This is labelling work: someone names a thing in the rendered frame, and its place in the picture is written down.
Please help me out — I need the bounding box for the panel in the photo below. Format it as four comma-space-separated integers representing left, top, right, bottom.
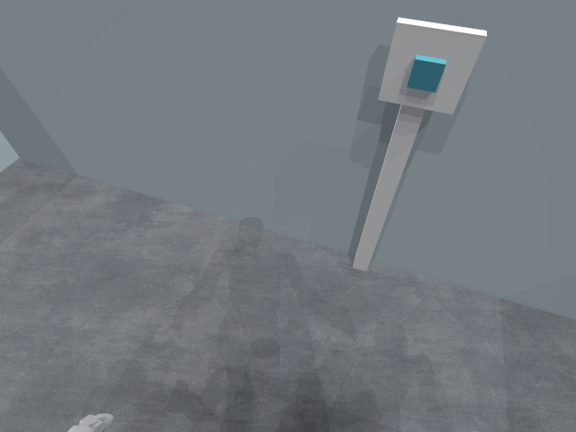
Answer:
353, 17, 487, 271

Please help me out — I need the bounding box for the button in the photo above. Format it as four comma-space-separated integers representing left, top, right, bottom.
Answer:
407, 55, 446, 93

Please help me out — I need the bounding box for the left robot hand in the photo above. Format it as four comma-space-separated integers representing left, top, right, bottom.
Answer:
68, 413, 113, 432

